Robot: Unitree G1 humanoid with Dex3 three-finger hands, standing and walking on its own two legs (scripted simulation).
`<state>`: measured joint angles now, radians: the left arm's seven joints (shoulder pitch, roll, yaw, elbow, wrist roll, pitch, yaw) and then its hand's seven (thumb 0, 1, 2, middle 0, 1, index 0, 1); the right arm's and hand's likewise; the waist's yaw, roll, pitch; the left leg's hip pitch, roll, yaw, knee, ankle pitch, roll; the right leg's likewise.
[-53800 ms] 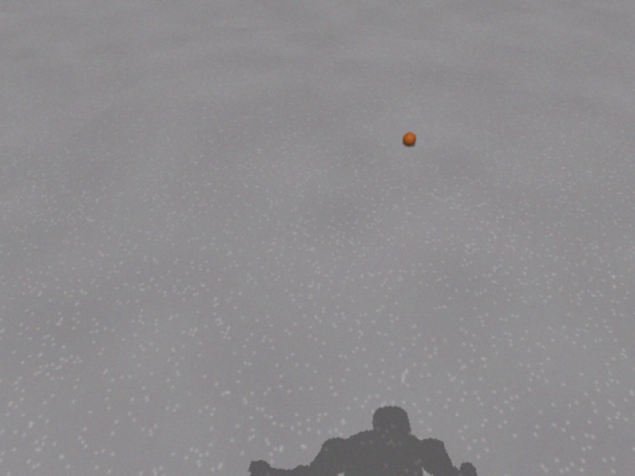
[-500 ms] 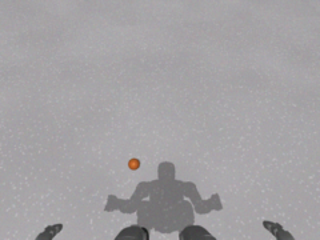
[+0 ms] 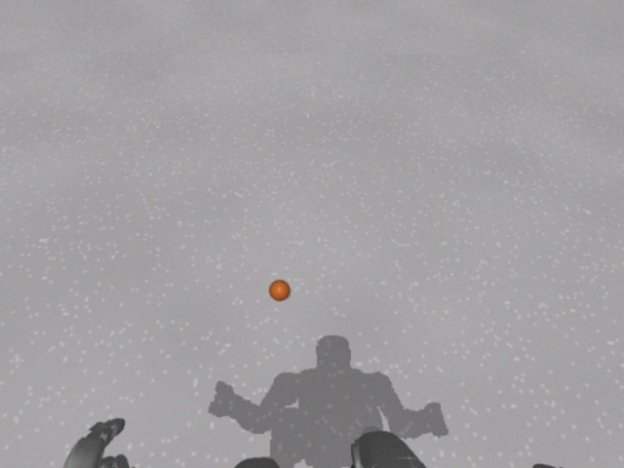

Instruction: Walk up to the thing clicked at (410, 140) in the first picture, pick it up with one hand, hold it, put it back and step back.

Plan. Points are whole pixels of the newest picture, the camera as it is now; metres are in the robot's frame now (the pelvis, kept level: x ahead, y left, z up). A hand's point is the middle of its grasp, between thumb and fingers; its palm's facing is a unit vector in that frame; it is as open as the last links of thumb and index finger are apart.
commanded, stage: step back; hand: left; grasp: from above
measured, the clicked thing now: (279, 290) +0.71 +0.12 -0.72
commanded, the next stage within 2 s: none
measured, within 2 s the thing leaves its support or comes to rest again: neither
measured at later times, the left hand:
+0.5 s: hand out of the picture -0.09 +0.24 -0.13, palm faces -0.05 -0.90 -0.44, open 7.4 cm
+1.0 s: hand out of the picture -0.26 +0.23 -0.15, palm faces -0.08 -0.92 -0.39, open 7.4 cm
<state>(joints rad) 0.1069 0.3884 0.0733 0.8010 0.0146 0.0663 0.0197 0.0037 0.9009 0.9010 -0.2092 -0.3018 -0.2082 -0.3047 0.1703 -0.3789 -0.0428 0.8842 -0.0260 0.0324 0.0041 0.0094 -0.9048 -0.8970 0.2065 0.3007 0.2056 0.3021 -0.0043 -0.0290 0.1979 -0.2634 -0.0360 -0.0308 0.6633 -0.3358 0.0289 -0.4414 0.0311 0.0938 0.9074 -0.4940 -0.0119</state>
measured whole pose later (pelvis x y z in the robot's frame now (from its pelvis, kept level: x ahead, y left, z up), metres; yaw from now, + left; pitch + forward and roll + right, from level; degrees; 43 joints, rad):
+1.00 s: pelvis -0.35 -0.03 +0.00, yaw -5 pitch -2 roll +0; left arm 0.18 0.39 0.06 0.88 0.02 0.04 0.00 0.00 0.90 0.90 -0.21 -0.30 -0.21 -0.30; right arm 0.08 -0.39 -0.04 0.81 -0.03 0.04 0.00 0.01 -0.90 -0.90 0.21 0.30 0.21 0.30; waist 0.02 0.00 0.16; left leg -0.41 0.05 0.04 0.63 -0.18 0.01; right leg -0.21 0.02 0.04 0.73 -0.47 -0.01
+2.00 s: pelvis -0.38 -0.04 +0.00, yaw +1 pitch -3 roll +0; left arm 0.16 0.38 0.04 1.01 0.00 -0.01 0.01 0.00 0.90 0.90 -0.21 -0.30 -0.21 -0.30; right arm 0.14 -0.36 -0.03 1.02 -0.02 0.00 0.01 0.01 -0.91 -0.90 0.21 0.30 0.20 0.30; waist 0.03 0.00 0.11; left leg -0.31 0.02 0.01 0.63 -0.27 -0.01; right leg -0.23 -0.04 -0.04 0.66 -0.38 0.00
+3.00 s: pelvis -0.37 -0.03 +0.03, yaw +0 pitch -2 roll +0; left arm 0.11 0.35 0.00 1.15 0.01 -0.01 -0.01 0.00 0.90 0.90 -0.21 -0.30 -0.21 -0.30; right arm 0.09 -0.34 0.00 1.16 -0.01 -0.01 0.01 0.01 -0.90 -0.90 0.21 0.30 0.21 0.30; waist -0.01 0.01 0.05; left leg -0.15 0.02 0.03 0.33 -0.14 -0.01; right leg -0.08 -0.03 -0.03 0.33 -0.21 0.02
